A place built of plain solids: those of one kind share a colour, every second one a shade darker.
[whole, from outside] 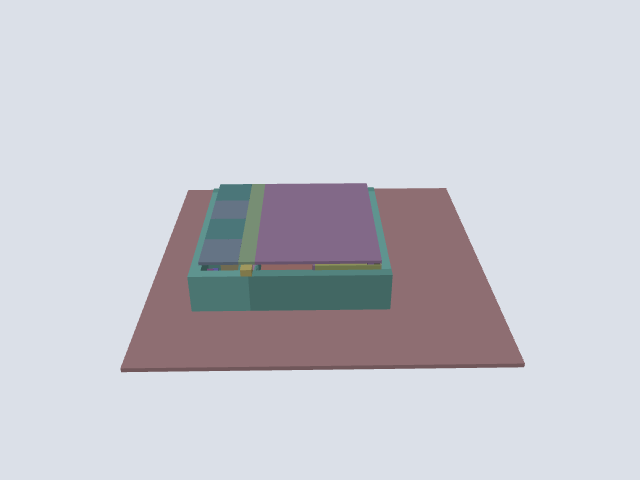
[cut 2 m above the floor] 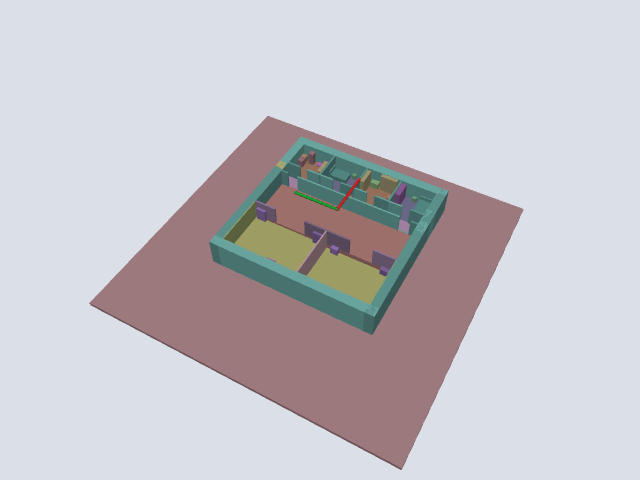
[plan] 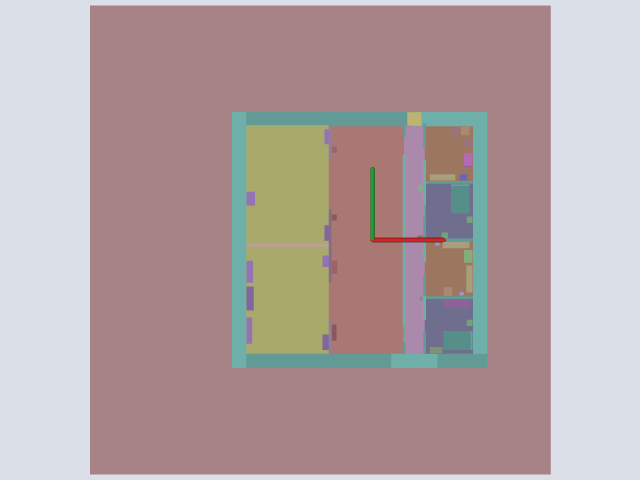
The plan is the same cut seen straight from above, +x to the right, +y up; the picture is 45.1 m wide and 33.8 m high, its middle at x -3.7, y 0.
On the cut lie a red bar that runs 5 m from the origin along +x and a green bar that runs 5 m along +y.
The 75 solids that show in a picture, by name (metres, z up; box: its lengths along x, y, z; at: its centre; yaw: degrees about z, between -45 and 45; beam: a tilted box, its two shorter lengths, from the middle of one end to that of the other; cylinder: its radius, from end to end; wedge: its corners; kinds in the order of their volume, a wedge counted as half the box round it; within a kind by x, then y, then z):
{
 "ground_under_all_1": {"box": [32.45, 33.03, 0.4], "at": [-3.67, 0.0, -0.75]},
 "wall_1": {"box": [1.0, 18.01, 3.77], "at": [-9.39, 0.0, 1.28]},
 "wall_2": {"box": [13.01, 1.0, 3.77], "at": [-3.38, -8.51, 1.28]},
 "wall_3": {"box": [13.01, 1.0, 3.77], "at": [-3.38, 8.51, 1.28]},
 "wall_4": {"box": [1.13, 1.0, 3.77], "at": [1.88, 8.51, 1.28]},
 "wall_5": {"box": [0.2, 1.0, 3.77], "at": [2.22, -7.71, 1.28]},
 "wall_6": {"box": [0.2, 12.02, 3.77], "at": [2.22, 0.0, 1.28]},
 "wall_7": {"box": [0.2, 1.0, 3.77], "at": [2.22, 7.71, 1.28]},
 "wall_8": {"box": [3.25, 1.0, 3.77], "at": [2.94, -8.51, 1.28]},
 "wall_9": {"box": [0.2, 1.68, 3.77], "at": [3.67, -7.37, 1.28]},
 "wall_10": {"box": [0.2, 1.68, 3.77], "at": [3.67, -4.79, 1.28]},
 "wall_11": {"box": [0.2, 1.68, 3.77], "at": [3.67, -3.32, 1.28]},
 "wall_12": {"box": [0.2, 1.68, 3.77], "at": [3.67, -0.74, 1.28]},
 "wall_13": {"box": [0.2, 1.68, 3.77], "at": [3.67, 0.74, 1.28]},
 "wall_14": {"box": [0.2, 1.68, 3.77], "at": [3.67, 3.32, 1.28]},
 "wall_15": {"box": [0.2, 3.15, 3.77], "at": [3.67, 4.05, 1.28]},
 "wall_16": {"box": [0.2, 1.68, 3.77], "at": [3.67, 4.79, 1.28]},
 "wall_17": {"box": [0.2, 1.68, 3.77], "at": [3.67, 7.37, 1.28]},
 "wall_18": {"box": [0.2, 1.68, 3.77], "at": [3.67, 7.37, 1.28]},
 "wall_19": {"box": [5.3, 1.0, 3.77], "at": [5.42, -8.51, 1.28]},
 "wall_20": {"box": [3.7, 0.2, 3.77], "at": [5.42, -4.05, 1.28]},
 "wall_21": {"box": [3.7, 0.2, 3.77], "at": [5.42, 0.0, 1.28]},
 "wall_22": {"box": [3.7, 0.2, 3.77], "at": [5.42, 4.05, 1.28]},
 "wall_23": {"box": [5.3, 1.0, 3.77], "at": [5.42, 8.51, 1.28]},
 "wall_24": {"box": [1.0, 5.86, 3.77], "at": [7.57, -6.08, 1.28]},
 "wall_25": {"box": [1.0, 5.86, 3.77], "at": [7.57, -2.03, 1.28]},
 "wall_26": {"box": [1.0, 5.86, 3.77], "at": [7.57, 2.03, 1.28]},
 "wall_27": {"box": [1.0, 5.86, 3.77], "at": [7.57, 6.08, 1.28]},
 "floor_upper_1": {"box": [5.3, 16.21, 1.15], "at": [-0.43, 0.0, -0.03]},
 "floor_lower_1": {"box": [5.79, 7.53, 0.6], "at": [-5.97, -4.22, -0.3]},
 "floor_lower_2": {"box": [5.79, 8.28, 0.9], "at": [-5.97, 3.85, -0.15]},
 "ceil_hall_1": {"box": [11.21, 16.21, 0.3], "at": [-3.38, 0.0, 3.95]},
 "floor_bedroom_1": {"box": [3.5, 4.06, 1.15], "at": [5.42, -6.08, -0.03]},
 "floor_bedroom_2": {"box": [3.5, 4.06, 1.15], "at": [5.42, 2.03, -0.03]},
 "floor_wetroom_1": {"box": [3.5, 4.06, 1.15], "at": [5.42, -2.03, -0.03]},
 "floor_wetroom_2": {"box": [3.5, 4.06, 1.15], "at": [5.42, 6.08, -0.03]},
 "floor_back_corridor_1": {"box": [1.45, 16.21, 1.15], "at": [2.94, 0.0, -0.03]},
 "ceil_bedroom_1": {"box": [3.5, 4.06, 0.3], "at": [5.42, -6.08, 3.95]},
 "ceil_bedroom_2": {"box": [3.5, 4.06, 0.3], "at": [5.42, 2.03, 3.95]},
 "ceil_wetroom_1": {"box": [3.5, 4.06, 0.3], "at": [5.42, -2.03, 3.95]},
 "ceil_wetroom_2": {"box": [3.5, 4.06, 0.3], "at": [5.42, 6.08, 3.95]},
 "leaf_far_1": {"box": [0.12, 16.21, 4.23], "at": [-8.93, 0.0, 1.51]},
 "ceil_back_corridor_1": {"box": [1.45, 16.21, 0.3], "at": [2.94, 0.0, 3.95]},
 "pier_1": {"box": [0.2, 2.56, 3.09], "at": [-2.98, -6.83, 2.09]},
 "pier_2": {"box": [0.2, 5.14, 3.09], "at": [-2.98, -0.42, 2.09]},
 "pier_3": {"box": [0.2, 2.46, 3.09], "at": [-2.98, 6.88, 2.09]},
 "leaf_1": {"box": [5.79, 0.12, 4.23], "at": [-5.97, -8.04, 1.51]},
 "leaf_2": {"box": [5.79, 0.12, 4.23], "at": [-5.97, 8.04, 1.51]},
 "shelves_wetroom_1": {"box": [1.8, 0.45, 2.0], "at": [4.92, 4.41, 1.55]},
 "shelves_wetroom_2": {"box": [1.9, 0.45, 2.0], "at": [5.87, -0.35, 1.55]},
 "shelves_wetroom_3": {"box": [0.45, 1.9, 2.0], "at": [6.82, -2.75, 1.55]},
 "door_leaf_1": {"box": [1.0, 0.97, 4.42], "at": [2.94, 8.52, 1.61]},
 "partition_1": {"box": [5.79, 0.16, 4.23], "at": [-5.97, -0.38, 1.51]},
 "furn_lower_1": {"box": [0.4, 1.85, 0.51], "at": [-8.67, -6.39, 0.25]},
 "furn_lower_2": {"box": [0.45, 1.55, 0.51], "at": [-8.65, -2.23, 0.25]},
 "furn_lower_3": {"box": [0.5, 1.7, 0.46], "at": [-8.62, -4.12, 0.22]},
 "furn_lower_4": {"box": [0.6, 1.0, 1.5], "at": [-8.57, 2.91, 1.05]},
 "furn_lower_5": {"box": [0.45, 1.1, 0.76], "at": [-3.3, -7.2, 0.37]},
 "furn_lower_6": {"box": [0.45, 0.8, 0.81], "at": [-3.3, -1.5, 0.4]},
 "furn_lower_7": {"box": [0.3, 1.1, 1.5], "at": [-3.23, 0.49, 1.05]},
 "furn_lower_8": {"box": [0.3, 1.05, 1.5], "at": [-3.23, 7.27, 1.05]},
 "bed_bedroom_1": {"box": [2.05, 1.35, 0.51], "at": [6.01, -7.08, 0.8]},
 "bed_bedroom_2": {"box": [1.3, 2.05, 0.51], "at": [6.17, 2.9, 0.8]},
 "bed_bedroom_3": {"box": [0.12, 1.35, 0.45], "at": [6.98, -7.08, 1.27]},
 "wardrobe_bedroom_1": {"box": [1.85, 0.6, 2.06], "at": [5.89, -4.48, 1.57]},
 "fridge_wetroom_1": {"box": [0.6, 0.6, 0.85], "at": [5.82, 7.67, 0.97]},
 "fridge_wetroom_2": {"box": [0.6, 0.6, 1.5], "at": [6.74, 6.8, 1.3]},
 "beside_upper_1": {"box": [0.35, 1.15, 0.85], "at": [-2.71, -6.52, 0.97]},
 "beside_upper_2": {"box": [0.4, 0.95, 0.81], "at": [-2.68, -1.92, 0.95]},
 "machine_wetroom_1": {"box": [0.6, 0.6, 0.85], "at": [5.32, -3.62, 0.97]},
 "machine_wetroom_2": {"box": [0.6, 0.6, 0.85], "at": [6.52, 7.67, 0.97]},
 "hamper_wetroom_1": {"box": [0.6, 0.9, 0.72], "at": [6.74, -1.15, 0.91]},
 "chest_bedroom_1": {"box": [0.9, 0.45, 0.81], "at": [4.47, -7.75, 0.95]},
 "case_wetroom_1": {"box": [0.55, 0.45, 0.36], "at": [6.39, 4.41, 0.82]},
 "trolley_wetroom_1": {"box": [0.6, 1.0, 0.06], "at": [6.74, 5.6, 0.75]}
}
